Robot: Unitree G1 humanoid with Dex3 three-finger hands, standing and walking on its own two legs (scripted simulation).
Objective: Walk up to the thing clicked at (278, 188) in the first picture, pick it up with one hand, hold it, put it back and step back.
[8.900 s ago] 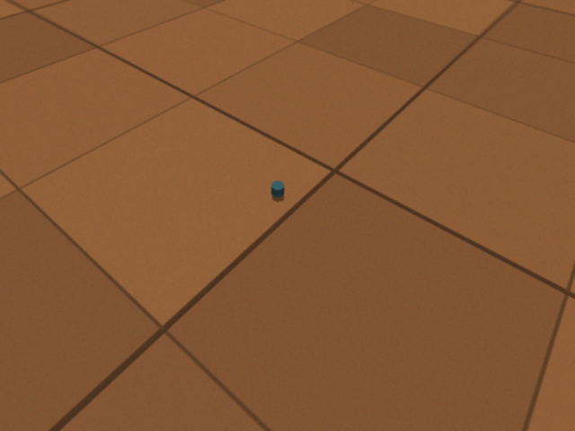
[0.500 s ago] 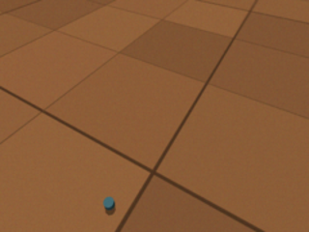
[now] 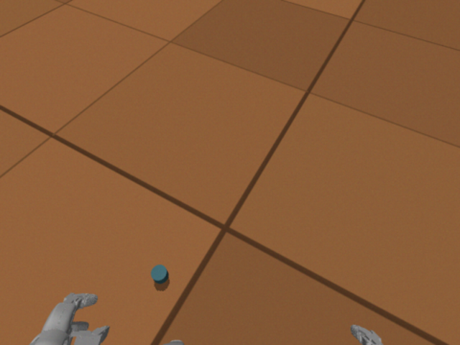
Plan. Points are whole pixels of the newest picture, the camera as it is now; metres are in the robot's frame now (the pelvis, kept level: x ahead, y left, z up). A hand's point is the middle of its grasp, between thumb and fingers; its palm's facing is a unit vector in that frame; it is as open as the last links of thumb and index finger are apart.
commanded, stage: rise first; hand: left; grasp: from above
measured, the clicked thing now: (159, 274) +0.42 +0.26 -0.73
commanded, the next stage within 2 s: none
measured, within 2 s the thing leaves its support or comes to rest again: neither
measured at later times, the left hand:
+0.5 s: hand out of the picture +0.13 +0.27 -0.21, palm faces -0.17 -0.86 -0.48, open 14.0 cm
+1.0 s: hand (115, 315) +0.23 +0.30 -0.39, palm faces -0.43 -0.46 -0.78, open 14.0 cm
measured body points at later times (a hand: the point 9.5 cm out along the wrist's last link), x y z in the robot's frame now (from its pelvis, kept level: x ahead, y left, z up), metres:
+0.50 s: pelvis +0.00 +0.01 -0.07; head +0.10 +0.02 +0.37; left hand +0.14 +0.31 -0.18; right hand +0.18 -0.24 -0.16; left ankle +0.02 +0.14 -0.72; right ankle -0.01 -0.13 -0.72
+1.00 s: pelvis -0.05 +0.00 -0.25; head +0.14 +0.01 +0.15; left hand +0.25 +0.32 -0.35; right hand +0.14 -0.26 -0.38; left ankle +0.02 +0.14 -0.72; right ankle -0.01 -0.13 -0.72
